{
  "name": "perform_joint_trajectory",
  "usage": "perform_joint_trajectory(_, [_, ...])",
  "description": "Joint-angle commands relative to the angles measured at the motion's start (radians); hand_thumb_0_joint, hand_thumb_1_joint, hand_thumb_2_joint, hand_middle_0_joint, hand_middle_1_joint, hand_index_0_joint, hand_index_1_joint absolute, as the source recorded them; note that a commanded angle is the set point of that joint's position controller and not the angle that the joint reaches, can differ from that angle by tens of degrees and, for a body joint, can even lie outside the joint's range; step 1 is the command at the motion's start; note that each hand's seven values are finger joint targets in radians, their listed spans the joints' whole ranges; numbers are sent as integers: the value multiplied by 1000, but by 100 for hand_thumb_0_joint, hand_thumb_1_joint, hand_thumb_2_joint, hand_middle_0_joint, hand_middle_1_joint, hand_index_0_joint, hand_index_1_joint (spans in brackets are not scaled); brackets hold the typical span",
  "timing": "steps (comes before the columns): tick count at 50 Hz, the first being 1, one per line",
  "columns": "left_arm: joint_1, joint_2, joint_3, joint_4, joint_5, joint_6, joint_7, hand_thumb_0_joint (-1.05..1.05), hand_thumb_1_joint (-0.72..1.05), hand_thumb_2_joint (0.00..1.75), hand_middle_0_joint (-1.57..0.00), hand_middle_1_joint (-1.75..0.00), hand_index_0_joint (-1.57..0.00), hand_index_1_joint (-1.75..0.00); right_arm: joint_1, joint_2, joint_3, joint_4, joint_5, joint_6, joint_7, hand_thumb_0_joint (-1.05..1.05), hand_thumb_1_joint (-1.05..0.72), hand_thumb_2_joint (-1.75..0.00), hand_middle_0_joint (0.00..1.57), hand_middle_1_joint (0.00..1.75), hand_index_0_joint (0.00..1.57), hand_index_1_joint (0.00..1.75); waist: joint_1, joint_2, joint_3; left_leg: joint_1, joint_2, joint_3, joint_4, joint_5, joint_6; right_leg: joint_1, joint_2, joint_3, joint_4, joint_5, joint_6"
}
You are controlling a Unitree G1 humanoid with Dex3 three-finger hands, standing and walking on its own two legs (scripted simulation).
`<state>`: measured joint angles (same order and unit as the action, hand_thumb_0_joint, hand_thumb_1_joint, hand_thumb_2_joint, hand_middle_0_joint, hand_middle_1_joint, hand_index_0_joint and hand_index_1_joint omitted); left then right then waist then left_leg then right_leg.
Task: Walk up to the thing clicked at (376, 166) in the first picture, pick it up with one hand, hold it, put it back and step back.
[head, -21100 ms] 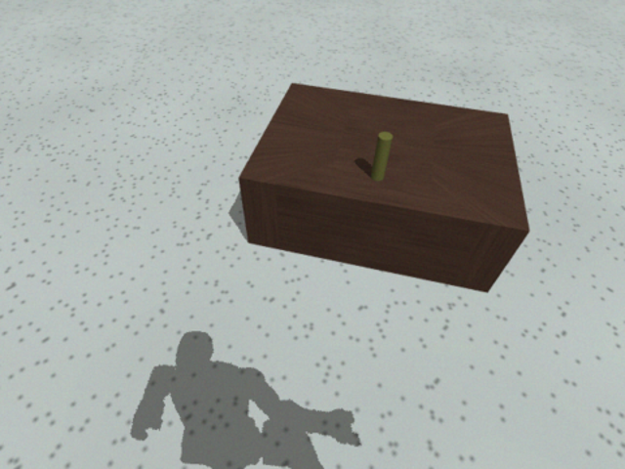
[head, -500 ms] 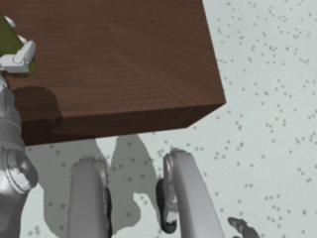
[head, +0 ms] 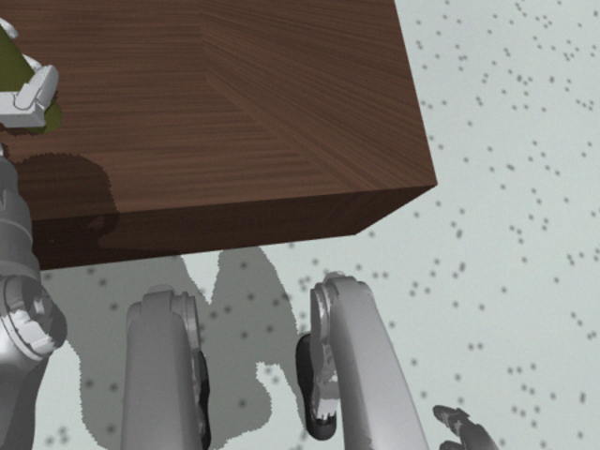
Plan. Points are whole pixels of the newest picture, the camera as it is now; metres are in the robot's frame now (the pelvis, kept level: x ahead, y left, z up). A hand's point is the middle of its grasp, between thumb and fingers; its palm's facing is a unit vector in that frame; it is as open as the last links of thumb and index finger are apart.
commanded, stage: loosen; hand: left
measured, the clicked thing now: (5, 72) +0.52 +0.28 +0.01
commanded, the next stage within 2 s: open in 0.14 s
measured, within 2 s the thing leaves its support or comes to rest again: neither
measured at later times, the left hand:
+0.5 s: hand (14, 70) +0.53 +0.27 +0.01, palm faces +0.31 -0.95 +0.00, open 9.9 cm
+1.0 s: hand out of the picture +0.53 +0.32 +0.07, palm faces +0.37 -0.93 -0.03, open 16.8 cm
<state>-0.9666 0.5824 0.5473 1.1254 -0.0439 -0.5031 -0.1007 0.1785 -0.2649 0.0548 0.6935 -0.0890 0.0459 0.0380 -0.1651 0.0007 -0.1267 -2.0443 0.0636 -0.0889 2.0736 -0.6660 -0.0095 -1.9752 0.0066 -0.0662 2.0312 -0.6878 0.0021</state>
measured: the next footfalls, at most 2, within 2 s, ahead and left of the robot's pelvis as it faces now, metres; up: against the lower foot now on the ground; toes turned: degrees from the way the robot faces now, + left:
none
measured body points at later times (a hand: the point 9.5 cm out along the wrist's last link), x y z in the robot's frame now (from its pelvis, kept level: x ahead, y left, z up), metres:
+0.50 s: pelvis +0.00 +0.00 -0.01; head +0.22 +0.05 +0.38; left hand +0.51 +0.32 +0.01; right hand +0.07 -0.27 -0.13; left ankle +0.08 +0.13 -0.40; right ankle +0.08 -0.12 -0.40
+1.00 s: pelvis +0.00 +0.00 +0.02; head +0.22 +0.04 +0.41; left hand +0.51 +0.36 +0.07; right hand +0.07 -0.27 -0.10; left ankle +0.08 +0.13 -0.40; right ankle +0.08 -0.12 -0.40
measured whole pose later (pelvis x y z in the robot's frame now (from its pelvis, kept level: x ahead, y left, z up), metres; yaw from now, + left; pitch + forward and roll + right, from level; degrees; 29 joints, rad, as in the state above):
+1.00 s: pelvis +0.00 +0.00 +0.02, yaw +0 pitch +35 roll -5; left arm -0.95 0.67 0.63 1.01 -0.06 -0.39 -0.15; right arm 0.19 -0.26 0.05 0.67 -0.05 0.08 0.01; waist -0.16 0.02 -0.12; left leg -1.98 0.07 -0.09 2.01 -0.66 -0.01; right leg -1.91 0.01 -0.07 1.97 -0.68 0.00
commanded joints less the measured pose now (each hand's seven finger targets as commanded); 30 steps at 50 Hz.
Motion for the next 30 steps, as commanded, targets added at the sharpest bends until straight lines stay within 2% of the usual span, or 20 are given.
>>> perform_joint_trajectory(1, [-374,268,17,-235,-5,-70,-3,0,39,129,-137,-141,-137,-142,203,-220,-76,-13,4,3,-16,0,-90,-90,20,30,20,30,17,237,-714,558,-11,17,-228,227,24,315,21,-14,-213,231,-46])
perform_joint_trajectory(3, [-371,213,-12,-197,-9,-64,-9,0,37,129,-139,-141,-138,-143,208,-213,-73,-17,4,1,-13,0,-90,-90,20,30,20,30,-13,204,-684,522,-12,19,-215,217,28,310,23,-16,-220,227,-42])
perform_joint_trajectory(4, [-356,238,8,-204,-13,-65,-8,0,37,129,-138,-141,-137,-143,202,-215,-73,-14,4,1,-15,0,-90,-90,20,30,20,30,1,205,-669,505,-13,23,-210,208,30,305,23,-13,-219,220,-42])
perform_joint_trajectory(5, [-368,244,9,-202,-10,-65,-8,0,33,121,-144,-142,-145,-142,207,-217,-74,-13,4,1,-16,0,-92,-90,20,30,20,30,-2,210,-674,511,-13,24,-208,211,30,304,21,-13,-216,225,-42])
perform_joint_trajectory(7, [-393,248,2,-234,-10,-66,-13,0,25,105,-132,-126,-135,-126,205,-215,-73,-18,3,3,-15,0,-92,-90,20,30,20,30,-1,224,-693,514,-15,26,-210,198,29,313,20,-11,-219,214,-43])
perform_joint_trajectory(9, [-357,227,0,-201,-15,-59,-20,0,16,89,-123,-113,-126,-110,202,-221,-76,-16,6,3,-14,0,-92,-89,20,30,20,30,1,214,-670,522,-12,18,-217,199,26,291,20,-17,-211,212,-44])
perform_joint_trajectory(11, [-377,249,7,-218,-14,-61,-18,0,4,73,-115,-102,-118,-99,198,-217,-76,-22,7,3,-16,0,-92,-89,20,30,20,30,-2,199,-664,484,-15,28,-211,164,31,303,22,-11,-221,190,-40])
perform_joint_trajectory(12, [-382,258,14,-231,-15,-63,-18,0,-1,67,-112,-98,-115,-95,206,-214,-73,-20,5,5,-16,0,-92,-89,20,30,20,30,1,201,-688,483,-16,32,-204,186,31,339,21,-10,-218,212,-39])
perform_joint_trajectory(13, [-378,270,23,-227,-15,-61,-17,0,-8,67,-104,-91,-107,-90,208,-215,-73,-24,6,5,-16,0,-92,-90,20,30,20,30,4,189,-694,474,-17,33,-205,184,33,352,21,-8,-223,212,-37])
perform_joint_trajectory(15, [-376,236,3,-218,-19,-55,-21,0,-14,56,-94,-80,-95,-78,206,-214,-72,-24,7,2,-14,0,-92,-90,20,30,20,30,-4,207,-692,496,-16,29,-207,194,30,328,19,-12,-213,216,-41])
perform_joint_trajectory(16, [-385,246,6,-228,-16,-55,-20,0,-18,51,-89,-74,-90,-73,209,-215,-74,-28,7,3,-16,0,-92,-90,20,30,20,30,-4,195,-699,490,-15,31,-205,196,33,335,22,-9,-224,219,-38])
perform_joint_trajectory(18, [-378,264,17,-216,-14,-53,-17,0,-21,45,-81,-66,-82,-65,205,-217,-73,-26,7,5,-18,0,-91,-89,20,30,20,30,-2,193,-681,475,-17,34,-202,184,34,335,20,-5,-228,212,-37])
perform_joint_trajectory(19, [-360,249,15,-213,-15,-52,-17,0,-21,42,-77,-62,-78,-61,208,-217,-72,-25,7,5,-16,0,-91,-90,20,30,20,30,7,207,-681,490,-17,28,-211,201,29,330,18,-10,-212,221,-42])
perform_joint_trajectory(20, [-391,274,23,-254,-11,-57,-15,0,-24,40,-75,-59,-75,-59,209,-215,-73,-26,6,5,-15,0,-92,-90,20,30,20,30,9,223,-705,500,-16,30,-207,201,29,325,20,-8,-213,218,-42])
perform_joint_trajectory(22, [-369,227,-7,-203,-8,-51,-18,0,-28,36,-68,-53,-67,-53,206,-215,-72,-28,7,6,-14,0,-92,-90,20,30,20,30,-10,214,-658,492,-15,25,-215,184,29,312,18,-14,-216,205,-42])
perform_joint_trajectory(24, [-384,271,24,-251,-12,-58,-14,0,-30,33,-61,-47,-60,-47,203,-219,-74,-21,6,6,-16,0,-92,-90,20,30,20,30,8,222,-689,511,-13,26,-205,208,30,309,20,-11,-210,224,-42])
perform_joint_trajectory(25, [-389,267,19,-241,-12,-58,-12,0,-32,31,-59,-44,-58,-44,201,-218,-73,-29,6,6,-15,0,-92,-90,20,30,20,30,-1,228,-682,510,-14,25,-211,186,29,303,19,-12,-214,204,-42])
perform_joint_trajectory(26, [-368,249,14,-236,-13,-57,-14,0,-31,28,-54,-40,-53,-40,209,-217,-71,-24,6,7,-14,0,-91,-90,20,30,20,30,7,225,-693,516,-14,24,-211,218,27,319,20,-15,-205,231,-43])
perform_joint_trajectory(28, [-366,258,18,-227,-12,-53,-14,0,-34,25,-50,-36,-49,-36,201,-218,-75,-26,7,8,-16,0,-92,-90,20,30,20,30,0,212,-687,514,-13,24,-209,198,31,305,21,-12,-216,214,-41])
perform_joint_trajectory(30, [-372,223,-8,-226,-17,-54,-19,0,-36,22,-43,-31,-42,-31,200,-214,-70,-22,8,5,-14,0,-92,-90,20,30,20,30,-7,216,-660,489,-14,23,-210,189,29,310,19,-15,-207,213,-42])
